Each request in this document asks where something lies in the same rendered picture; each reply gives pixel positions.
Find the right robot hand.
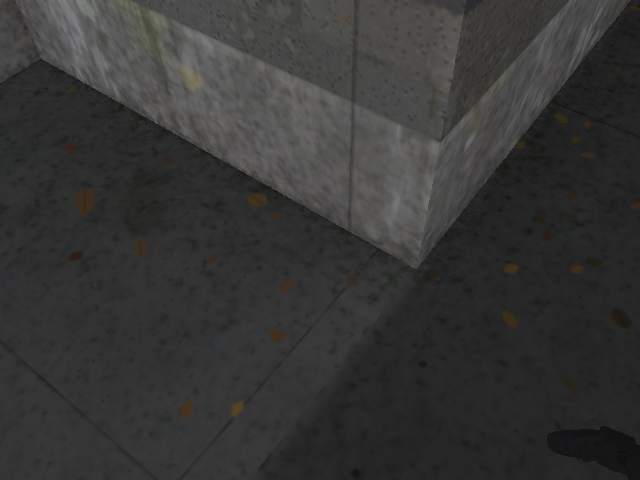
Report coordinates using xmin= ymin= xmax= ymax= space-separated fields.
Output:
xmin=547 ymin=426 xmax=640 ymax=480

